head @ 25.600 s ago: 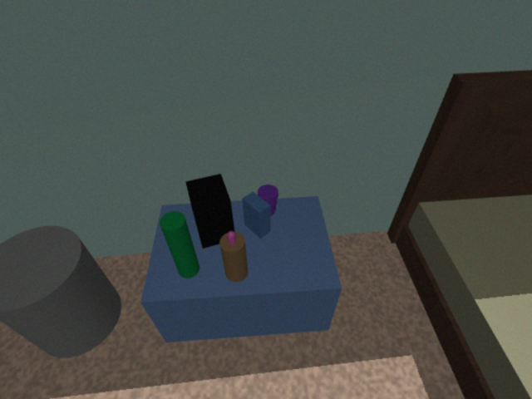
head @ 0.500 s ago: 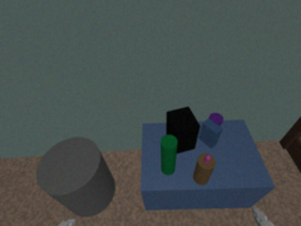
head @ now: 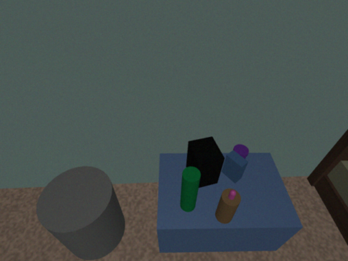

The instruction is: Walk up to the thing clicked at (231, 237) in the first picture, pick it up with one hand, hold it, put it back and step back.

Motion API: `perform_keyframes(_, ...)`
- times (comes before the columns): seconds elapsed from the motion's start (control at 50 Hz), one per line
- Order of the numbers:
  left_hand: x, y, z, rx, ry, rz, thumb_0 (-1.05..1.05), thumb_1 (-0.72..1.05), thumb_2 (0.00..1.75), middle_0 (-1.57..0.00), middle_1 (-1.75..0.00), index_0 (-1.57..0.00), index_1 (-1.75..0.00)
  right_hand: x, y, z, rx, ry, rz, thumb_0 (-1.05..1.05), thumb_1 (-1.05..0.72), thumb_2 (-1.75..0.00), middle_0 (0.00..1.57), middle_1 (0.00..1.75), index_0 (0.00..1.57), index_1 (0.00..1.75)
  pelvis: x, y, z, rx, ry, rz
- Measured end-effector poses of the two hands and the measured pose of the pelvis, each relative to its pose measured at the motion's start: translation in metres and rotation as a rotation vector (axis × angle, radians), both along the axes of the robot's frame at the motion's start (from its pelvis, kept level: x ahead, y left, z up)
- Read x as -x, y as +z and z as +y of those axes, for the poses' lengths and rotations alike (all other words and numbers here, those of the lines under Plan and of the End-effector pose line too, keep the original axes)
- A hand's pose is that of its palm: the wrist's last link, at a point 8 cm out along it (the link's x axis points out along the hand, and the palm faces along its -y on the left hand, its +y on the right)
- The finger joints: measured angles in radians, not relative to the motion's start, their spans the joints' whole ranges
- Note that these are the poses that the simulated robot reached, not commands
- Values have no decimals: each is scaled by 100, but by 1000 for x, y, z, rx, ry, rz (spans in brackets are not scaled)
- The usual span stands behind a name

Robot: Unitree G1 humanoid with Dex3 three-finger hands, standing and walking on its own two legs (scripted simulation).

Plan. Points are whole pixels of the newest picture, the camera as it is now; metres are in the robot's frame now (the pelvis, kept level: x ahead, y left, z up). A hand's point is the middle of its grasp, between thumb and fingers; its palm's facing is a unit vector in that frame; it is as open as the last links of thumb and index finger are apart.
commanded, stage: stand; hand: right
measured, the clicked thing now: (228, 204) +0.44 -0.21 -0.34
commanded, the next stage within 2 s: none
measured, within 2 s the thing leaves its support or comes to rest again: neither
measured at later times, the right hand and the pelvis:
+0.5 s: hand out of the picture +0.06 -0.23 -0.16, palm faces -0.02 +0.94 -0.34, open 8.2 cm; pelvis +0.00 +0.02 +0.00, yaw +0 degrees
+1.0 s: hand out of the picture +0.07 -0.23 -0.15, palm faces -0.02 +0.94 -0.35, open 7.4 cm; pelvis +0.01 +0.02 +0.00, yaw +0 degrees
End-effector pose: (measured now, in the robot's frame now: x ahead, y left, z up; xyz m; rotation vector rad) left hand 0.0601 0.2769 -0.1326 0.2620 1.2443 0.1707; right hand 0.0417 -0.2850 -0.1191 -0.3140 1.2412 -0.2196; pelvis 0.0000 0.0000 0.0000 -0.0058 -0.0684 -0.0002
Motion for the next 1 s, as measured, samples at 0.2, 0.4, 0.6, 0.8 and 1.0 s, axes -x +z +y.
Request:
perform_keyframes(0.2,18,1,15,-14,14,50,1,90,90,-20,-30,-20,-30,3,2,1,13,0,23,-1,22,-39,17,22,17,22,4,2,8,-2,1,-2)
perform_keyframes(0.4,23,4,25,-29,16,68,1,90,90,-20,-30,-20,-30,-5,1,11,-7,9,21,0,-49,-80,20,29,20,28,4,3,14,-4,2,1)
perform_keyframes(0.6,15,6,30,-33,7,53,1,90,90,-20,-30,-20,-30,-14,1,16,-16,14,11,0,-84,-89,21,30,20,29,2,4,18,-5,4,6)
perform_keyframes(0.8,6,6,32,-32,-3,37,1,90,90,-20,-30,-20,-30,-18,4,13,-6,9,11,0,-89,-90,21,30,20,30,-2,4,21,-6,5,13)
perform_keyframes(1.0,-1,8,36,-36,-3,33,1,90,90,-20,-30,-20,-30,-21,5,12,-3,7,18,0,-90,-90,21,30,20,30,-6,5,22,-6,9,18)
